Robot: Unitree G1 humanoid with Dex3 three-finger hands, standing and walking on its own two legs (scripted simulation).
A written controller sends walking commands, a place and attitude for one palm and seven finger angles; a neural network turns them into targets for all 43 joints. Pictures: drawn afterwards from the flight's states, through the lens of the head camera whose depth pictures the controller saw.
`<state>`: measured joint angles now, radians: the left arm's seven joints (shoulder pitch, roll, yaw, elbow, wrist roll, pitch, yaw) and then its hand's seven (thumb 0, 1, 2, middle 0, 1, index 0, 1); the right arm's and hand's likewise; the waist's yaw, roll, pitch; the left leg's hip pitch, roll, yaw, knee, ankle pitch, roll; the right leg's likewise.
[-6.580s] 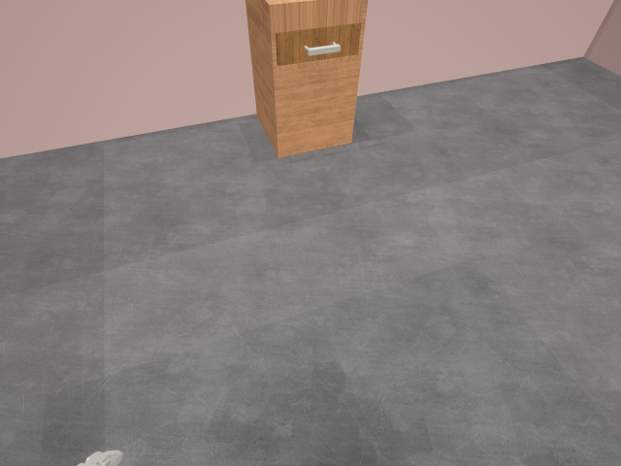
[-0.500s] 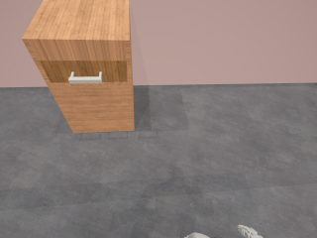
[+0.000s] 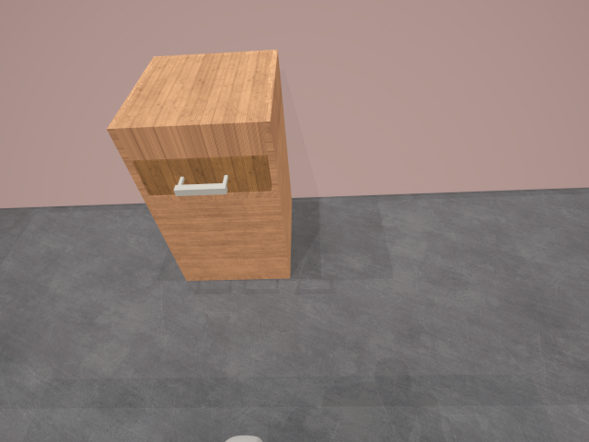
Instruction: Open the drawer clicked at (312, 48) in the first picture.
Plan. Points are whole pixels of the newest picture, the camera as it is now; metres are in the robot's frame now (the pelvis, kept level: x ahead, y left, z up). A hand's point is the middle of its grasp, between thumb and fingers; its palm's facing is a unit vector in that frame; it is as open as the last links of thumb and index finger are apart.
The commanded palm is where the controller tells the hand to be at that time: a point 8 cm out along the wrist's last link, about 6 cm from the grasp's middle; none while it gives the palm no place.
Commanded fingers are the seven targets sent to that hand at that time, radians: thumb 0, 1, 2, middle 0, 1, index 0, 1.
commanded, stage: take the last steps up to it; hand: left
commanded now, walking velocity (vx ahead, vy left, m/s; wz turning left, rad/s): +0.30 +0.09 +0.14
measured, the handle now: (202, 184) +0.82 +0.34 -0.21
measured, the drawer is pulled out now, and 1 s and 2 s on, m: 0.00 0.00 0.00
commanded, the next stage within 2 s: come to a stop and stand still in 0.72 s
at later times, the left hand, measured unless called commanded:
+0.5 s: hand out of the picture +0.07 +0.27 -0.18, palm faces +0.10 -0.98 -0.16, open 7.4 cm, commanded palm none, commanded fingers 0.00 0.90 0.90 -0.20 -0.30 -0.20 -0.30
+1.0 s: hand (196, 321) +0.36 +0.23 -0.17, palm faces +0.03 -0.97 -0.23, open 7.2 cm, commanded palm none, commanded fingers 0.00 0.90 0.90 -0.20 -0.30 -0.20 -0.30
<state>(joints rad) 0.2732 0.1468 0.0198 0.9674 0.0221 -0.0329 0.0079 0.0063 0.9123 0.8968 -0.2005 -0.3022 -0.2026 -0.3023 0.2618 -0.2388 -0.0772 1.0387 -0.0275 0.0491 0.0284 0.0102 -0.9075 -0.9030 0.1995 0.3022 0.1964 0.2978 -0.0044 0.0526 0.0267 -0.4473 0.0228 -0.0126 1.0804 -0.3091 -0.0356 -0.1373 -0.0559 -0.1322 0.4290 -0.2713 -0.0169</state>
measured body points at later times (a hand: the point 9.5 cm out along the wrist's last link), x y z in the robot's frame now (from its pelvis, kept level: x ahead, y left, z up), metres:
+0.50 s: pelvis +0.12 +0.10 +0.00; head +0.13 +0.11 +0.44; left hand +0.06 +0.32 -0.17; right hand +0.21 -0.13 -0.14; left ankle +0.12 +0.19 -0.74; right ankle +0.10 -0.04 -0.66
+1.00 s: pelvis +0.27 +0.06 -0.01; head +0.30 +0.04 +0.44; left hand +0.36 +0.28 -0.15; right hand +0.23 -0.15 -0.18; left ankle +0.21 +0.20 -0.69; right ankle +0.33 -0.02 -0.74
